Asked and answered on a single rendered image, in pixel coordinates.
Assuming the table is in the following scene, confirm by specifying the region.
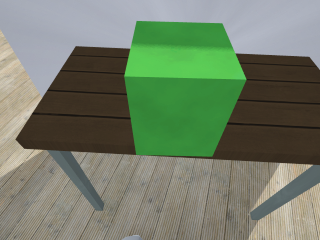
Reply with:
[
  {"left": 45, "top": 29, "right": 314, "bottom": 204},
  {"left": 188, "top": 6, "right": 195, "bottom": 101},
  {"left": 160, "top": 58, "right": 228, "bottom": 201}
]
[{"left": 15, "top": 46, "right": 320, "bottom": 221}]

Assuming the carton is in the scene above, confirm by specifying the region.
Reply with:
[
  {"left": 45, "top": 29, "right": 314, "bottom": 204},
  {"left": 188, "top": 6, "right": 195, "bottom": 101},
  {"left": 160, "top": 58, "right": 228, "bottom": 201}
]
[{"left": 124, "top": 21, "right": 247, "bottom": 157}]

